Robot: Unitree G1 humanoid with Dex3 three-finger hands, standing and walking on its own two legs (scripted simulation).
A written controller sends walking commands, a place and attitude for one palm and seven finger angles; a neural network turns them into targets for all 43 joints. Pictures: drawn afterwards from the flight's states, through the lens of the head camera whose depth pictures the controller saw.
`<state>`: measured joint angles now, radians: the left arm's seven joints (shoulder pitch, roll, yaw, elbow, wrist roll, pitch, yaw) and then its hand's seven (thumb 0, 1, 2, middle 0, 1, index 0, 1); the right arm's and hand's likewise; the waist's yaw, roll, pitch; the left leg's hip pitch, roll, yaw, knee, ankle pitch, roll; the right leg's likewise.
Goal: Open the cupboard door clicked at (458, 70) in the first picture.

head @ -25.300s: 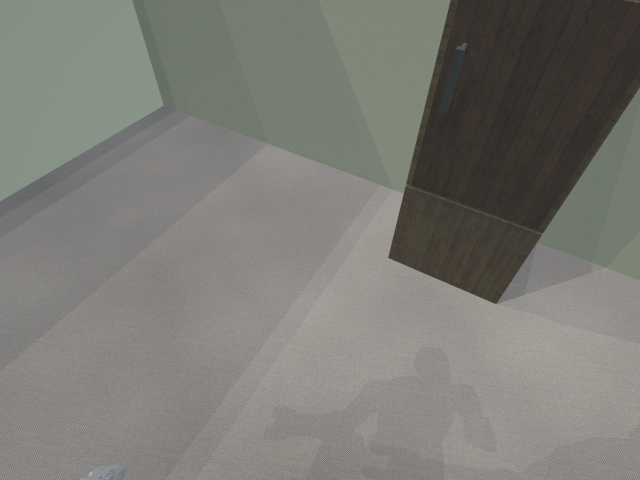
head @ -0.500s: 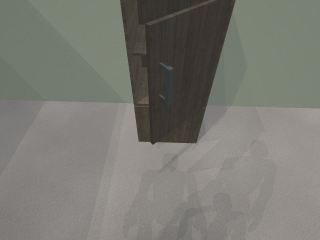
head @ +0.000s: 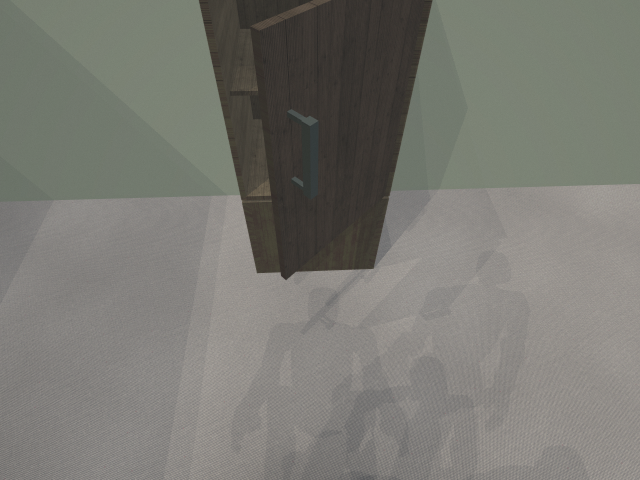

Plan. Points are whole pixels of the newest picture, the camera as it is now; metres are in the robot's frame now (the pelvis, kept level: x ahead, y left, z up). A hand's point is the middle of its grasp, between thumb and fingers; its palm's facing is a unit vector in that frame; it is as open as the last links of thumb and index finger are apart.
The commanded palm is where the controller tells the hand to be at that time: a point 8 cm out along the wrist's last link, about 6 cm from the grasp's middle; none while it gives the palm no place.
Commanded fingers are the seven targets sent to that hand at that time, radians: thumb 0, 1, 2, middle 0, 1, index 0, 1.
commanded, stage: walk to a spot facing it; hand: left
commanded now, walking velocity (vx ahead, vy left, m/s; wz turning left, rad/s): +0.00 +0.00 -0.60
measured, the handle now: (302, 156) +0.60 +0.07 +0.03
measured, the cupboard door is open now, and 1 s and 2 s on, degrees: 44 44 44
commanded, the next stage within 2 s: none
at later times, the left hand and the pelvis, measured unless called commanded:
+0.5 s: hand out of the picture +0.08 +0.18 -0.16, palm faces -0.17 -0.95 -0.25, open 7.4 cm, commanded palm none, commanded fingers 0.00 0.90 0.90 -0.20 -0.30 -0.20 -0.30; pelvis +0.00 -0.01 +0.01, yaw -15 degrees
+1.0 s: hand (253, 431) +0.21 +0.12 -0.16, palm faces -0.53 -0.80 -0.29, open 7.4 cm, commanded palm none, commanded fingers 0.00 0.90 0.90 -0.20 -0.30 -0.20 -0.30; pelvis +0.00 -0.01 -0.01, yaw -33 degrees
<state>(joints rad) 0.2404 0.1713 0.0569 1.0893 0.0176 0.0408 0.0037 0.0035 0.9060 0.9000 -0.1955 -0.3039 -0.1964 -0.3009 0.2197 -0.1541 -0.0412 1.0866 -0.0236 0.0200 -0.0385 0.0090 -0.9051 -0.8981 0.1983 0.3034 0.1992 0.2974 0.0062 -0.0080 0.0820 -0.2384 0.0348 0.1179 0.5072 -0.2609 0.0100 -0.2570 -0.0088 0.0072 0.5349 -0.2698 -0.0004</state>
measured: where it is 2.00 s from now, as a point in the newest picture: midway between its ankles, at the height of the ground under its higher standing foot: outside the picture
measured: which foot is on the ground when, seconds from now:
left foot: down 0.00-0.14, up 0.16-0.56, down 0.58-0.90, up 0.92-1.00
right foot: down 0.00-0.58, up 0.60-0.88, down 0.90-1.00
